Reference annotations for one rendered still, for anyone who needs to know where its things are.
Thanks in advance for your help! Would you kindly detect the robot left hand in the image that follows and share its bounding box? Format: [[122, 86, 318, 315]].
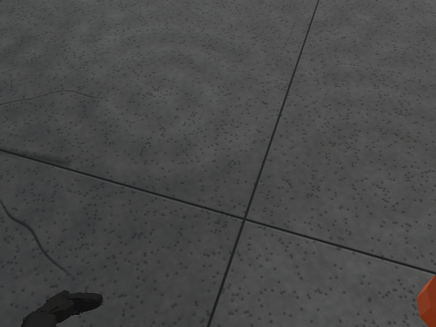
[[21, 290, 103, 327]]

